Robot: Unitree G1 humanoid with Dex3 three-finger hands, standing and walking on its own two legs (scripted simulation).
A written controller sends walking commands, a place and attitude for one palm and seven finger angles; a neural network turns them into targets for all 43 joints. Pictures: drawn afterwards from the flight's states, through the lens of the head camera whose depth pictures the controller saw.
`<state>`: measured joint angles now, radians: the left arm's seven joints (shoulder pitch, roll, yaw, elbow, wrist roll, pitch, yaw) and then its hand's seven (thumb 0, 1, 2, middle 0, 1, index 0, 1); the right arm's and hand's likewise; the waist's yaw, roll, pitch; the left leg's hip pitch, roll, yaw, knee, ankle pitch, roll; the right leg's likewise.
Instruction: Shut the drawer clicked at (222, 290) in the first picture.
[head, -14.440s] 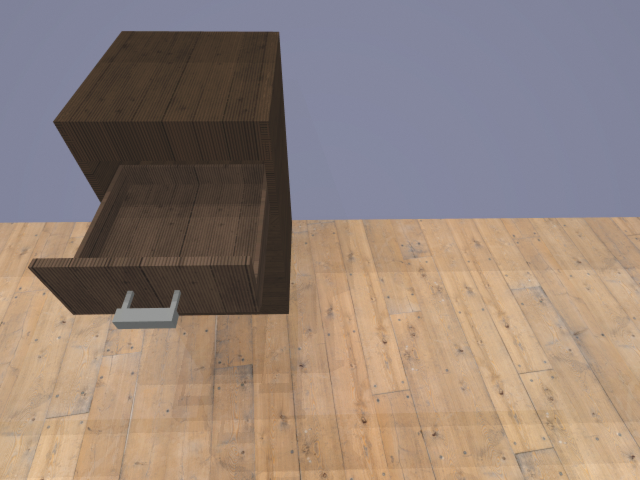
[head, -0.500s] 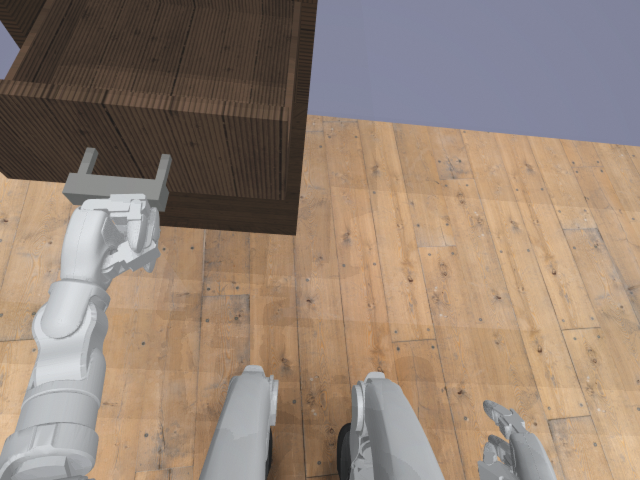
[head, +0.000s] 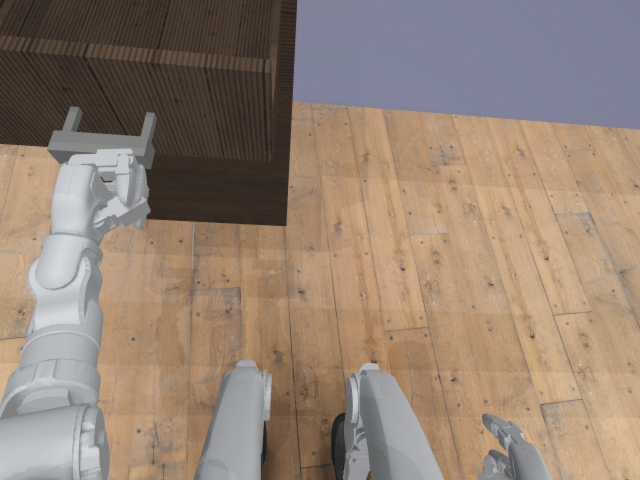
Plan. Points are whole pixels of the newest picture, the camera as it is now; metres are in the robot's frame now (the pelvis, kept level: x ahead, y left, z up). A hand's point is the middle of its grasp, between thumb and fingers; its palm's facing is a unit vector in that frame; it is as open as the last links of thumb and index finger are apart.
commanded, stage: push the drawer shut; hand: left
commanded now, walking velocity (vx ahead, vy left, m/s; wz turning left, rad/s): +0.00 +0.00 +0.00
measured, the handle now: (108, 134) +0.51 +0.27 +0.03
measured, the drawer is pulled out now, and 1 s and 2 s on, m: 0.15 0.02 0.00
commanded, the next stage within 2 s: pull the fist back off the drawer in 1.52 s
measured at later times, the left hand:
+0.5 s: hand (152, 147) +0.50 +0.22 +0.02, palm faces +0.01 -1.00 -0.07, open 3.2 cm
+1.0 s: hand (159, 110) +0.56 +0.22 +0.02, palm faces +0.02 -1.00 -0.06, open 3.2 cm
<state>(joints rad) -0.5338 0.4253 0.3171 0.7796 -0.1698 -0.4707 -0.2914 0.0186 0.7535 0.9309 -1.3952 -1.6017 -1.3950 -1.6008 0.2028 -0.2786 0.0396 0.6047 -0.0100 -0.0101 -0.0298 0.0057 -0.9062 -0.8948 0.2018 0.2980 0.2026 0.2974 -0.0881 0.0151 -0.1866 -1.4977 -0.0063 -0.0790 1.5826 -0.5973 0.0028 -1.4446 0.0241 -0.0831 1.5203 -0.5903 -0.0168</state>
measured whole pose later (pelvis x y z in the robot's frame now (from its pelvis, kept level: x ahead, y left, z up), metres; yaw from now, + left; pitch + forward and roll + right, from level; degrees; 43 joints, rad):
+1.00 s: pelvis -0.01 +0.01 -0.02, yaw -3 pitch +35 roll -8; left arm -1.07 0.69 0.42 1.19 0.00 -0.41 -0.25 0.04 0.73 0.92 -1.40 -1.60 -1.40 -1.60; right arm 0.29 -0.27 0.10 0.60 -0.05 0.08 0.01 0.00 -0.91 -0.89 0.20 0.30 0.20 0.30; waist -0.24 0.03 -0.15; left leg -1.67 0.01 -0.10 1.65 -0.59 0.02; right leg -1.60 0.04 -0.10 1.55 -0.56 0.00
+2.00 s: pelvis -0.03 +0.02 -0.03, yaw -5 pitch +35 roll -10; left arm -1.26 0.84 0.38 1.26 0.06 -0.31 -0.27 0.08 0.58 0.91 -1.39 -1.60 -1.40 -1.60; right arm 0.34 -0.26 0.16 0.60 -0.06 0.06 0.01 0.00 -0.91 -0.89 0.20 0.30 0.20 0.30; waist -0.31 0.02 -0.12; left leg -1.76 0.01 -0.12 1.68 -0.56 0.03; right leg -1.66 0.05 -0.12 1.55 -0.52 0.01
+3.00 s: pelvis +0.06 +0.01 +0.12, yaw +1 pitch +16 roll -3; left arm -0.11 0.37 0.22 0.32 -0.16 -0.16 -0.15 0.01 0.90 0.90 -1.39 -1.60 -1.40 -1.60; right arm 0.23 -0.26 0.01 0.46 0.06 0.05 -0.03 0.01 -0.91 -0.90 0.20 0.30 0.20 0.30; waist -0.07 0.02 -0.16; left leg -0.83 0.00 -0.05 1.05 -0.50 0.02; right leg -0.78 0.03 -0.04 0.97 -0.47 0.00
